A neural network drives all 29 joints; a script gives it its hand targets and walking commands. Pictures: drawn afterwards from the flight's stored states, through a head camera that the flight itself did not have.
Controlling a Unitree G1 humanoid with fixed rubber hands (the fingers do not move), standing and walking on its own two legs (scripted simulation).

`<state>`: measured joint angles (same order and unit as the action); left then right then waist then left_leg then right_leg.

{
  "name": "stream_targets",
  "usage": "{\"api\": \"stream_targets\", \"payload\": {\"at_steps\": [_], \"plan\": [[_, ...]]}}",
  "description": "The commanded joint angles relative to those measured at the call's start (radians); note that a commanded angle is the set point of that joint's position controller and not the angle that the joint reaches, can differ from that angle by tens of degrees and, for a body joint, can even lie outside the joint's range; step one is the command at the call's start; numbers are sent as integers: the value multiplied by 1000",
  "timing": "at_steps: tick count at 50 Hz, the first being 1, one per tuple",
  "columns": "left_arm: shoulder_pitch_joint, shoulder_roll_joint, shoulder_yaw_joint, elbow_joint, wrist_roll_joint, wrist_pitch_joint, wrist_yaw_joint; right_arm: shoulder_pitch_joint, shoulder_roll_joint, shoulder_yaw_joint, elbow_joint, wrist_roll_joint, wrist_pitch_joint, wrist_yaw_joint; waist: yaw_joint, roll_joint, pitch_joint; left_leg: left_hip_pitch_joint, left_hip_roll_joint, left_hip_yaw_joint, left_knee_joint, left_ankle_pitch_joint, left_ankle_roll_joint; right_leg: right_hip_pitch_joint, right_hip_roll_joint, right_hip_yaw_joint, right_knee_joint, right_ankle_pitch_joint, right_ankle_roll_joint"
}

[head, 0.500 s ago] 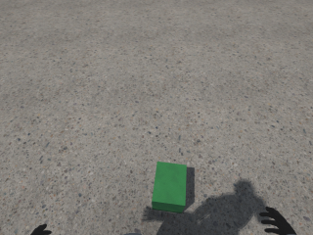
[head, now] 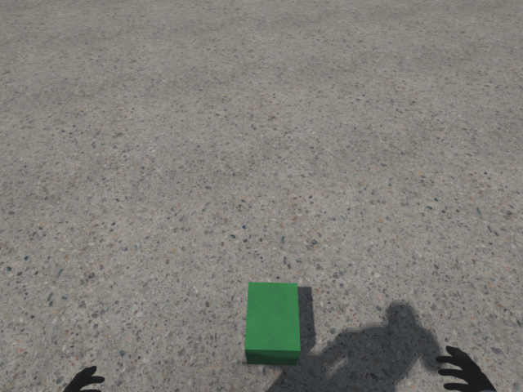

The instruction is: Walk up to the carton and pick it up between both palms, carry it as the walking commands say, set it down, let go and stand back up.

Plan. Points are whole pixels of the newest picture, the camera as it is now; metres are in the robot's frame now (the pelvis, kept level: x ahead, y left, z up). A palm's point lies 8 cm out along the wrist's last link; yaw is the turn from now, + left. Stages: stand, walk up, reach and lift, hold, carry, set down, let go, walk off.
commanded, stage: walk up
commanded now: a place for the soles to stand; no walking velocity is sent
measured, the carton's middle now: (272, 323) +0.45 -0.01 -0.68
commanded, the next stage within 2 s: reach and lift in 0.14 s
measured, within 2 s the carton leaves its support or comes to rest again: neither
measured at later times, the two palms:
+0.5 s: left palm (116, 364) +0.19 +0.27 -0.11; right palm (441, 354) +0.20 -0.28 -0.10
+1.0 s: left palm (163, 309) +0.30 +0.22 -0.16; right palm (394, 311) +0.30 -0.24 -0.16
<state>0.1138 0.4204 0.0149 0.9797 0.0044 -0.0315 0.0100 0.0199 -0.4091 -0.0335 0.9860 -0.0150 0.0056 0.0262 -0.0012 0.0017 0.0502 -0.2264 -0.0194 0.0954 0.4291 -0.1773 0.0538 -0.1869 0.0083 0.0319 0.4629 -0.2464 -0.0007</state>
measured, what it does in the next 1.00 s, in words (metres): lowers itself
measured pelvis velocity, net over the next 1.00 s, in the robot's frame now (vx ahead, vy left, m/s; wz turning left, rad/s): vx -0.03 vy -0.03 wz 0.04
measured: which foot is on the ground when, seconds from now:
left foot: down 0.00-1.00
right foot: down 0.00-1.00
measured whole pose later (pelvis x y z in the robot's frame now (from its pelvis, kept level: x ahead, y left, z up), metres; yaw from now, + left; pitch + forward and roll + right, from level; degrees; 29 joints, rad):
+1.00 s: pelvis -0.03 -0.03 -0.07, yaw +2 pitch +19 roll -1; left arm -0.48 0.27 0.18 0.74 0.03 0.20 -0.05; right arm -0.42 -0.19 -0.15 0.67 0.03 0.20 -0.06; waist -0.02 0.00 0.06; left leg -0.98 -0.01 -0.01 0.97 -0.33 0.01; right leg -0.92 0.03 -0.05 1.00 -0.41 -0.04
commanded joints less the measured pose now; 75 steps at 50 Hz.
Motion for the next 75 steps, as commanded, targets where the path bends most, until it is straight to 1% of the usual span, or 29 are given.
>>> {"api": "stream_targets", "payload": {"at_steps": [1, 7, 8, 9, 10, 11, 12, 16, 19, 20, 22, 25, 27, 29, 32, 35, 39, 43, 46, 49, 52, 57, 60, 63, 69, 73, 75], "plan": [[-8, 185, 38, -31, 1, -7, 4, -55, -169, -31, -45, 0, -11, -4, 4, 12, -73, 78, 157, -166, -102, -43, 7, -48, -110, 96, -67, 147, -52], [-21, 186, 39, -31, 1, -5, 3, -54, -173, -34, -41, -1, -10, -3, 1, 6, -76, 96, 163, -147, -98, -41, 9, -58, -107, 108, -68, 153, -51], [-132, 84, 150, -382, 70, 71, -45, -54, -40, -80, -390, -33, 33, 48, 69, -66, 50, 56, -11, -37, -8, -163, -70, -242, 23, -78, -65, -194, 8], [-85, 83, 149, -408, 79, 128, -57, -56, -49, -77, -432, -47, 74, 59, 74, -75, 77, 131, 9, -53, -4, -189, -56, -303, 8, -66, -83, -208, 3], [-58, 93, 170, -424, 93, 164, -64, -36, -72, -120, -459, -68, 103, 58, 63, -83, 73, 190, -2, -50, 36, -191, -61, -335, -7, -51, -102, -243, -11], [-47, 93, 182, -445, 95, 187, -70, -12, -77, -145, -471, -77, 122, 53, 44, -81, 62, 256, -21, -40, 66, -181, -69, -354, -17, -38, -120, -271, -24], [-46, 78, 196, -463, 103, 210, -75, 1, -67, -159, -475, -78, 141, 49, 33, -84, 61, 303, -30, -43, 86, -169, -69, -367, -27, -28, -131, -277, -33], [-48, 29, 215, -530, 112, 246, -73, 27, -32, -154, -487, -56, 169, 41, -10, -17, 7, 275, -12, -82, 94, -123, -64, -297, -8, -36, -60, -214, -20], [-55, 5, 203, -544, 98, 242, -58, -8, -37, -144, -465, -37, 169, 48, -16, 66, -40, 169, 24, -105, 106, -53, -63, -214, 35, -59, 63, -101, 0], [-61, 2, 201, -545, 93, 236, -52, -21, -38, -142, -458, -35, 166, 49, -15, 84, -52, 129, 34, -112, 123, -6, -65, -199, 46, -64, 104, -58, 5], [-78, -8, 196, -543, 81, 226, -44, -53, -33, -141, -453, -37, 158, 45, -15, 66, -84, 100, 34, -121, 198, 133, -73, -263, 45, -57, 153, 9, 0], [-87, -21, 186, -530, 63, 211, -36, -76, -30, -141, -449, -37, 145, 34, -13, 51, -194, 89, 38, -145, 288, 317, -77, -339, 43, -46, 224, 131, 5], [-106, -29, 175, -520, 51, 204, -29, -95, -20, -139, -444, -28, 138, 26, -9, 44, -257, 68, 38, -156, 332, 389, -82, -377, 39, -38, 262, 198, 10], [-137, -33, 169, -505, 40, 199, -26, -115, -11, -135, -442, -18, 135, 15, -8, 28, -307, 32, 33, -160, 366, 420, -82, -401, 35, -29, 288, 249, 14], [-199, -30, 170, -472, 26, 191, -29, -147, 7, -126, -431, -2, 129, -3, -16, 6, -364, -36, 22, -164, 401, 409, -73, -429, 28, -19, 313, 287, 20], [-280, -22, 174, -442, 20, 187, -36, -198, 41, -118, -429, 13, 130, -22, -21, -1, -391, -130, 11, -161, 422, 325, -62, -444, 19, -8, 329, 269, 25], [-410, -14, 174, -410, 21, 194, -50, -294, 82, -123, -442, 25, 144, -49, -23, -8, -401, -280, 0, -148, 438, 166, -53, -461, 9, 5, 339, 183, 28], [-556, -10, 179, -376, 28, 208, -59, -420, 105, -130, -451, 31, 164, -72, -12, -6, -421, -398, -2, -141, 448, 36, -47, -494, 4, 11, 353, 69, 31], [-668, -13, 186, -344, 27, 215, -62, -524, 116, -137, -440, 36, 175, -86, -8, -2, -462, -460, -5, -136, 457, -23, -44, -517, 3, 11, 369, 10, 34], [-775, -16, 194, -315, 25, 218, -59, -624, 123, -147, -412, 42, 181, -96, -11, 2, -521, -496, -8, -132, 469, -46, -42, -548, 4, 6, 386, -15, 36], [-869, -26, 197, -283, 22, 214, -51, -713, 127, -158, -370, 49, 178, -103, -15, 11, -587, -512, -11, -131, 484, -46, -42, -594, 9, -2, 403, -18, 38], [-1012, -44, 195, -235, 16, 194, -29, -839, 134, -183, -299, 50, 157, -107, -35, 25, -688, -530, -14, -137, 514, -20, -46, -694, 20, -18, 431, -1, 37], [-1087, -52, 193, -207, 16, 177, -15, -910, 139, -197, -271, 53, 137, -108, -38, 35, -754, -543, -16, -141, 534, 9, -48, -753, 27, -27, 452, 23, 35], [-1151, -73, 195, -182, 17, 161, 5, -981, 139, -211, -254, 55, 115, -103, -34, 48, -819, -535, -19, -147, 551, 53, -53, -819, 37, -36, 475, 47, 32], [-1284, -115, 206, -159, 17, 135, 37, -1101, 147, -253, -238, 40, 80, -96, -34, 57, -925, -515, -25, -155, 579, 138, -61, -922, 57, -49, 512, 87, 34], [-1367, -147, 224, -148, 29, 120, 54, -1185, 161, -289, -230, 13, 64, -91, -32, 54, -987, -505, -28, -156, 599, 192, -67, -972, 69, -52, 531, 112, 37], [-1364, -171, 236, -146, 43, 114, 63, -1184, 169, -309, -227, -10, 55, -90, -37, 54, -1023, -485, -31, -159, 613, 245, -71, -986, 73, -56, 539, 148, 37]]}}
